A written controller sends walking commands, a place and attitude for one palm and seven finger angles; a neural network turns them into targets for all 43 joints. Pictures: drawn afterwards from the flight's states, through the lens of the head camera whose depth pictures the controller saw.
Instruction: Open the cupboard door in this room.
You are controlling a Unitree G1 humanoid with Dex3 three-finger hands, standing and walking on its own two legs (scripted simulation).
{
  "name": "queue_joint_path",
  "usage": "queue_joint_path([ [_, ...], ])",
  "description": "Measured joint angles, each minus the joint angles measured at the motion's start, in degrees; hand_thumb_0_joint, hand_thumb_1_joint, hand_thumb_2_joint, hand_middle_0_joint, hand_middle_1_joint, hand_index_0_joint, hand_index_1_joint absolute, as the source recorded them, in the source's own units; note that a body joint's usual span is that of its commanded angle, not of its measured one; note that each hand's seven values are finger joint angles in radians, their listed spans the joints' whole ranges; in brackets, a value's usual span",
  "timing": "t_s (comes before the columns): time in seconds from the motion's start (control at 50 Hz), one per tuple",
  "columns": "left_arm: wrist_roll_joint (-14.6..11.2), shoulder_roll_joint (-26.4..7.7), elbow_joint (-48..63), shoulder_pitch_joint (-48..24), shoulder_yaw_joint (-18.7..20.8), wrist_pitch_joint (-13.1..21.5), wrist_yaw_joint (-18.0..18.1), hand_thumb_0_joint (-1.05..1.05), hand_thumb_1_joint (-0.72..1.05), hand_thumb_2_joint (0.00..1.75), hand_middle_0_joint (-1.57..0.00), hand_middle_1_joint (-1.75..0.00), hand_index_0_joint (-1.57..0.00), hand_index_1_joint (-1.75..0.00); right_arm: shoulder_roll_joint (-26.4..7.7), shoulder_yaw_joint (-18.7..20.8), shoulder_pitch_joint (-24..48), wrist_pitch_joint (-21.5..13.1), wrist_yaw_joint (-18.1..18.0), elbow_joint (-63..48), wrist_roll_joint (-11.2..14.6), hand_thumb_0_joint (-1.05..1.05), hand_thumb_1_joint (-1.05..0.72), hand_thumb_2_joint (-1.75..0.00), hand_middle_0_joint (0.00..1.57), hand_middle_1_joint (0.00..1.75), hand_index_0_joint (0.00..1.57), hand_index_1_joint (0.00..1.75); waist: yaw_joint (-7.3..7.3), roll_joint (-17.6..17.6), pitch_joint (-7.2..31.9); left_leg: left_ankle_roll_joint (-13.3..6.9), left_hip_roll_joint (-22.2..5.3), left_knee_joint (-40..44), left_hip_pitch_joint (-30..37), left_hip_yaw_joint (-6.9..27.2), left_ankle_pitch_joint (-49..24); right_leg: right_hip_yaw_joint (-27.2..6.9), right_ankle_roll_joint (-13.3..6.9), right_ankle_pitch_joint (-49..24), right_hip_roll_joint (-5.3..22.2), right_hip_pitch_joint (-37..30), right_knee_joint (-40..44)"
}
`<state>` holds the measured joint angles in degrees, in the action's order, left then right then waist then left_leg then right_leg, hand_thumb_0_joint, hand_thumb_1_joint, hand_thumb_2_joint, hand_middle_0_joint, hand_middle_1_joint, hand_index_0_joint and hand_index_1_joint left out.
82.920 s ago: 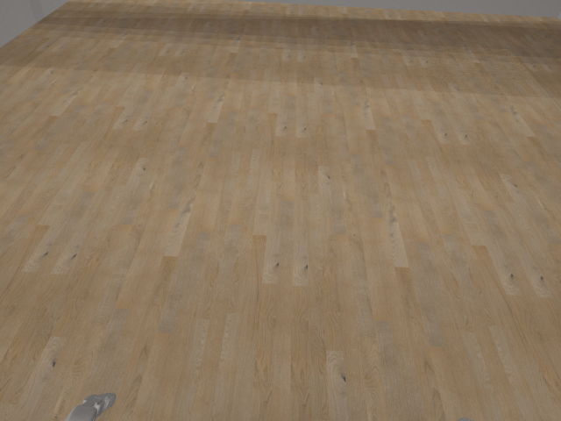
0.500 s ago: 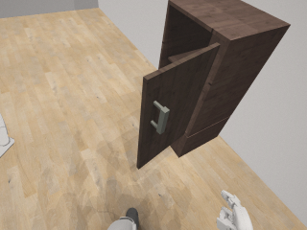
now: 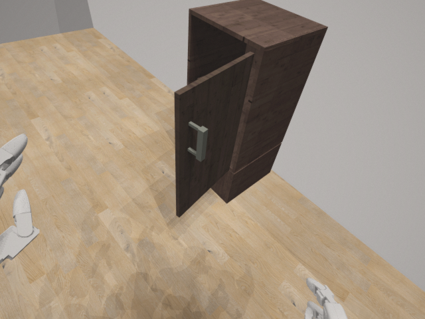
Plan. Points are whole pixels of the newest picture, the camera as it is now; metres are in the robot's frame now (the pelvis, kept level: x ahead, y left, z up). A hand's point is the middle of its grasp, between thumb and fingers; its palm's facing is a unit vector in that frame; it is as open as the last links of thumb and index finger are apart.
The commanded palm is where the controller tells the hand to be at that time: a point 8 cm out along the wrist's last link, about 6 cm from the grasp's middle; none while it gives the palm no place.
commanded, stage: stop stepping back and stand still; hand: left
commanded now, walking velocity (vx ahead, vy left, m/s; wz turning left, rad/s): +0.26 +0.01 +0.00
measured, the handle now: (196, 141) +0.61 +0.05 -0.06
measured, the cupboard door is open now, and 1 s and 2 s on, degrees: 100 100 100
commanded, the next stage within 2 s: let the arm hang, fingers relaxed in 0.52 s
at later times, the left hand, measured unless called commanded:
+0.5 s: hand out of the picture +0.15 +0.27 +0.18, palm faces +0.45 -0.75 -0.48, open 7.4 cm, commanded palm +0.08 +0.31 +0.16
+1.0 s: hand out of the picture -0.01 +0.18 -0.19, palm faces +0.15 -0.97 -0.17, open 6.8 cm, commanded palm none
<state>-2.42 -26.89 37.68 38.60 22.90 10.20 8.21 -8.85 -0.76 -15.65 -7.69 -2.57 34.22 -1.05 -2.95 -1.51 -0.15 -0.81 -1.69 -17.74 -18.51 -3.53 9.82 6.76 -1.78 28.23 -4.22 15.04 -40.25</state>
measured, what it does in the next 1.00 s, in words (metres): steps on the spot: right foot, then left foot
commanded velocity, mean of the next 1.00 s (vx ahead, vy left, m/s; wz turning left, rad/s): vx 0.07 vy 0.00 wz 0.00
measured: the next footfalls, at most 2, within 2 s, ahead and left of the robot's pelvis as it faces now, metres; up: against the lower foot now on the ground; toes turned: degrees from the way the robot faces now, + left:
right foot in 0.06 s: +0.03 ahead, -0.07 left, +0.00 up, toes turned -4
left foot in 0.36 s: -0.01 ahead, +0.16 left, +0.00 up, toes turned +7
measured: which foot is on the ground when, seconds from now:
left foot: down 0.00-0.04, up 0.06-0.34, down 0.36-0.62, up 0.64-0.86, down 0.88-1.00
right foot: up 0.00-0.04, down 0.06-1.00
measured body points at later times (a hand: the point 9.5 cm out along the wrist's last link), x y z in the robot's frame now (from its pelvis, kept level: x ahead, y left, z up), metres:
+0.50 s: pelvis -0.05 +0.01 -0.02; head -0.05 +0.02 +0.43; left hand +0.12 +0.31 +0.20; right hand +0.10 -0.22 -0.10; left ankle -0.05 +0.15 -0.75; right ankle -0.04 -0.07 -0.73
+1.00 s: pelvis -0.04 +0.00 -0.02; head -0.02 +0.03 +0.43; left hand -0.02 +0.24 -0.18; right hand +0.01 -0.23 -0.16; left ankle -0.04 +0.13 -0.75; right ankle -0.01 -0.07 -0.75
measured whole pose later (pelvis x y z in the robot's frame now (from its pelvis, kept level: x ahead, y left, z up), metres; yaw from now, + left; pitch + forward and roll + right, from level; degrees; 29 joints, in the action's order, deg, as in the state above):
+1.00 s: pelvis -0.04 +0.00 -0.02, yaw +6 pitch -1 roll -1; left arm 0.7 -10.9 -51.0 16.5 2.2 -2.2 0.9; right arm -9.4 -0.2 -16.2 3.2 -1.0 54.9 -1.9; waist 0.6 -2.5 -3.8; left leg 0.8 -2.4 -31.6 -14.6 -0.9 15.9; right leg 10.5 -4.0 13.6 -0.8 13.7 -28.1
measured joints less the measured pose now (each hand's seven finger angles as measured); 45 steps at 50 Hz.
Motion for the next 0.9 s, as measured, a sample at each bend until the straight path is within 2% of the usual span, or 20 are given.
queue_joint_path([
  [0.04,0.09,-2.61,0.68,1.29,1.21,-0.17,0.24,0.02,0.89,0.9,-0.21,-0.31,-0.21,-0.31,-0.69,0.65,-0.73,0.73,-0.92,-0.02,-0.06,0.02,-0.9,-0.9,0.2,0.3,0.2,0.3,0.63,0.38,0.79,0.98,0.33,-3.64,-3.22,-0.63,4.85,1.68,-1.49,2.2,-0.21,-5.36,8.47],
  [0.06,0.07,-4.5,1.11,1.3,2.97,-0.36,0.45,0.02,0.89,0.9,-0.21,-0.31,-0.21,-0.31,-0.91,0.8,-0.74,1.09,-1.22,-0.18,0.17,0.01,-0.9,-0.9,0.2,0.3,0.2,0.3,1.46,-1.23,1.27,1.49,1.46,-10.1,-7.25,-1.91,8.3,0.08,-3.36,1.96,1.03,-7.33,13.04],
  [0.08,0.12,-4.62,0.66,-0.09,3.71,-0.35,0.26,0.02,0.89,0.9,-0.21,-0.31,-0.22,-0.31,-1.84,1.09,0.15,1.53,-1.48,0.62,0.38,0.01,-0.9,-0.9,0.2,0.3,0.2,0.3,2.94,-0.97,1.07,1.66,1.31,-19.72,-11.59,-1.1,10.17,-0.49,-4.46,-4.17,1.44,-6.14,14.03],
  [0.1,0.11,-3.65,-0.56,-2.0,3.79,-0.29,-0.14,0.02,0.89,0.9,-0.21,-0.31,-0.22,-0.31,-2.89,1.41,1.32,2.19,-1.66,2.29,0.27,0.01,-0.9,-0.9,0.2,0.3,0.2,0.3,3.95,0.15,0.6,1.75,1.02,-29.3,-14.81,0.78,10.48,-0.32,-4.65,-9.6,1.3,-4.52,12.26],
  [0.14,-0.25,-1.68,-4.95,-5.4,4.03,0.36,-0.69,0.01,0.89,0.9,-0.21,-0.31,-0.22,-0.31,-3.72,1.73,2.34,3.87,-1.64,5.61,0.38,0.01,-0.9,-0.9,0.2,0.3,0.2,0.3,4.6,1.06,1.57,2.07,0.36,-42.7,-17.9,2.45,8.38,-0.38,-4.12,-10.77,1.3,-2.88,9.5],
  [0.18,-0.2,0.64,-10.57,-8.16,3.74,0.66,-0.62,0.01,0.89,0.9,-0.21,-0.31,-0.22,-0.31,-3.47,1.98,1.13,4.56,-1.94,6.72,1.0,0.02,-0.91,-0.9,0.2,0.3,0.2,0.3,4.3,0.69,4.0,1.68,-0.37,-46.93,-17.34,2.49,6.0,-0.4,-3.36,-9.96,2.08,-2.87,10.12],
  [0.24,0.09,5.11,-16.79,-10.57,1.96,0.17,0.0,0.01,0.89,0.9,-0.21,-0.31,-0.21,-0.31,-3.81,2.05,-0.83,3.52,-2.89,6.38,1.25,0.02,-0.91,-0.9,0.2,0.3,0.2,0.3,3.51,0.68,6.07,0.5,-1.58,-41.36,-12.32,1.92,6.48,-0.3,-2.55,-11.12,3.35,-3.28,12.14],
  [0.3,0.92,8.12,-17.71,-10.91,-1.65,-0.23,0.47,0.02,0.9,0.9,-0.2,-0.31,-0.21,-0.31,-4.43,2.09,-1.74,1.7,-3.72,5.91,0.9,0.02,-0.91,-0.9,0.2,0.3,0.2,0.3,2.9,0.7,5.57,-0.72,-2.07,-28.0,-4.56,0.49,8.88,0.18,-1.8,-11.71,4.47,-3.78,12.92],
  [0.36,1.14,7.83,-12.56,-9.38,-3.74,-0.02,0.69,0.02,0.89,0.9,-0.21,-0.31,-0.21,-0.31,-4.49,1.93,-1.85,0.32,-4.14,4.63,0.45,0.02,-0.91,-0.9,0.2,0.3,0.2,0.3,2.73,-0.1,3.71,-1.67,-1.73,-13.43,4.3,-0.63,8.64,0.41,-1.18,-10.21,5.0,-3.0,10.0],
  [0.38,1.01,6.86,-10.43,-8.92,-3.32,0.42,0.83,0.02,0.89,0.9,-0.21,-0.31,-0.21,-0.31,-4.14,1.92,-1.33,-0.01,-4.17,4.07,0.33,0.02,-0.91,-0.9,0.2,0.3,0.2,0.3,2.52,-0.91,2.7,-0.25,-1.31,-11.24,5.42,-0.68,6.14,0.19,-0.9,-9.02,5.53,-2.03,7.5],
  [0.42,1.05,4.13,-7.84,-8.58,-1.28,1.37,1.27,0.02,0.89,0.9,-0.21,-0.31,-0.21,-0.31,-2.61,1.82,0.04,-0.46,-3.8,3.13,0.27,0.02,-0.91,-0.9,0.2,0.3,0.2,0.3,2.43,-2.82,0.61,1.77,-0.5,-12.17,5.71,-1.56,5.4,-2.19,0.1,-4.96,5.89,0.66,0.42],
  [0.48,1.01,0.44,-7.07,-9.4,2.06,2.24,1.13,0.02,0.89,0.9,-0.21,-0.31,-0.21,-0.31,-0.63,1.21,1.1,-1.51,-2.63,2.49,0.22,0.02,-0.91,-0.9,0.2,0.3,0.2,0.3,1.59,-2.34,-0.75,2.37,-0.83,-11.72,6.04,-0.96,5.35,-2.67,1.17,-1.53,4.95,4.17,-5.49],
  [0.56,0.25,-1.48,-7.95,-8.55,5.12,2.73,1.25,0.02,0.89,0.9,-0.21,-0.31,-0.21,-0.31,0.27,-0.05,1.69,-1.34,-1.07,1.44,0.77,0.02,-0.91,-0.9,0.2,0.3,0.2,0.3,1.32,0.49,-1.8,2.99,-1.98,-12.89,5.5,-0.31,5.9,-1.08,2.2,-7.83,4.51,2.65,4.2],
  [0.6,0.02,-0.93,-9.54,-7.45,4.92,2.85,0.94,0.02,0.89,0.9,-0.21,-0.31,-0.21,-0.31,0.01,-0.26,2.15,-0.58,-0.72,1.5,1.09,0.01,-0.9,-0.9,0.2,0.3,0.2,0.3,1.37,2.37,-2.33,3.25,-2.79,-15.69,4.62,-0.03,7.68,-0.57,0.22,-12.92,3.77,1.62,6.84],
  [0.62,0.0,-0.05,-10.47,-6.96,4.12,2.61,0.7,0.02,0.9,0.9,-0.21,-0.31,-0.21,-0.31,-0.41,-0.18,2.42,-0.04,-0.65,1.86,1.22,0.01,-0.9,-0.9,0.2,0.3,0.2,0.3,1.3,3.69,-2.46,2.53,-3.1,-17.23,4.01,0.71,9.14,-0.13,-1.07,-13.34,3.17,1.53,6.77],
  [0.66,2.57,1.45,-19.24,-10.4,-1.45,1.2,-2.18,0.01,0.9,0.9,-0.2,-0.31,-0.21,-0.31,-1.81,1.15,2.72,1.23,1.16,4.89,1.32,0.01,-0.9,-0.9,0.2,0.3,0.2,0.3,1.99,5.41,-0.47,1.69,-1.89,-24.13,-0.16,1.42,15.17,0.61,-2.44,-12.34,3.95,3.21,5.67],
  [0.74,4.46,9.16,-45.89,-19.37,-12.38,-8.28,-6.26,0.01,0.9,0.9,-0.2,-0.3,-0.2,-0.3,-4.32,1.9,3.84,7.62,2.91,9.67,0.53,0.01,-0.91,-0.9,0.2,0.3,0.2,0.3,2.45,6.25,0.81,0.88,-0.29,-33.03,-4.16,0.1,20.75,1.4,-2.53,-10.73,6.64,4.42,3.84],
  [0.8,4.77,14.56,-62.6,-21.66,-17.74,-12.39,-7.17,0.01,0.91,0.9,-0.19,-0.3,-0.2,-0.3,-4.1,1.92,4.35,10.06,3.15,11.01,-0.04,0.01,-0.91,-0.9,0.2,0.3,0.2,0.3,1.84,4.66,-1.52,0.83,0.27,-30.01,-2.68,-0.18,19.25,1.57,-2.46,-10.77,7.06,3.68,3.81],
  [0.86,4.28,18.38,-74.62,-21.0,-22.1,-13.61,-8.09,0.01,0.91,0.9,-0.19,-0.3,-0.2,-0.3,-2.98,1.66,4.08,10.51,2.95,12.71,-0.25,0.01,-0.91,-0.9,0.2,0.3,0.2,0.3,1.32,2.42,-3.96,0.78,0.41,-21.16,1.06,0.47,13.56,2.01,-2.44,-11.33,5.71,2.59,4.7],
  [0.9,2.53,19.43,-79.41,-21.01,-20.7,-12.82,-6.95,-0.01,0.97,0.9,-0.2,-0.3,-0.2,-0.3,-1.96,1.43,2.76,9.93,2.51,14.65,-0.34,0.01,-0.91,-0.9,0.2,0.3,0.2,0.3,1.41,0.88,-4.73,0.59,-0.01,-16.86,2.43,1.97,6.22,3.08,-2.34,-11.28,4.65,2.21,4.82],
])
